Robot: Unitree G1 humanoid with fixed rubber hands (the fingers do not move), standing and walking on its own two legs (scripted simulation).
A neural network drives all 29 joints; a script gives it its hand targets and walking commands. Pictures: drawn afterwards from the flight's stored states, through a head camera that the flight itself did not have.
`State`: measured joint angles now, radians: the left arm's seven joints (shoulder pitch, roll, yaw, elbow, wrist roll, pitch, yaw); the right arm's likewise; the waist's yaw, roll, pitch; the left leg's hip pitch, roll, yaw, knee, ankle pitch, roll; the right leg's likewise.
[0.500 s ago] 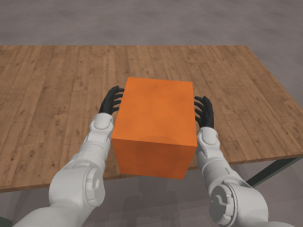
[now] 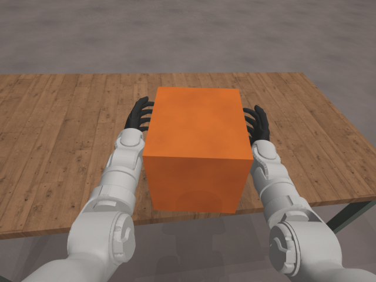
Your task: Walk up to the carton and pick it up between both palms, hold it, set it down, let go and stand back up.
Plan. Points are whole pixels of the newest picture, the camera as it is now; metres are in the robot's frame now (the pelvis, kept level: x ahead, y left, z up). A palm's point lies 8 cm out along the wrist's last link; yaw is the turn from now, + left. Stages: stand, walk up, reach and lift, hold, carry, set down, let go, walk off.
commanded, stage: reach and lift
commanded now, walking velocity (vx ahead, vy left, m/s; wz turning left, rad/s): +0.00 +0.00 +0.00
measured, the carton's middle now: (196, 149) +0.39 -0.05 +0.08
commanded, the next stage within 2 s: hold in 1.42 s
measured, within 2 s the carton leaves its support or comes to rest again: neither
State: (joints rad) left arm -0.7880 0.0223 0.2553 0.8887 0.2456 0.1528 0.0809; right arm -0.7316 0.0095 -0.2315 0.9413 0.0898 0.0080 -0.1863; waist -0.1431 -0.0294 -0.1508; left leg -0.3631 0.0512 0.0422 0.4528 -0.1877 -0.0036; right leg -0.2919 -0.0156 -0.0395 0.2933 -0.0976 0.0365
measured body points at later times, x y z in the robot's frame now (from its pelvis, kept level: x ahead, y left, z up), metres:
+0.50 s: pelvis -0.01 +0.00 +0.00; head -0.05 +0.03 +0.45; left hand +0.40 +0.11 +0.16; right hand +0.38 -0.17 +0.15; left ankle +0.02 +0.11 -0.74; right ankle +0.03 -0.15 -0.74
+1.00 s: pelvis -0.01 +0.00 +0.00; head -0.04 +0.03 +0.45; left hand +0.40 +0.12 +0.17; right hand +0.39 -0.16 +0.17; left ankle +0.02 +0.11 -0.74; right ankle +0.03 -0.15 -0.74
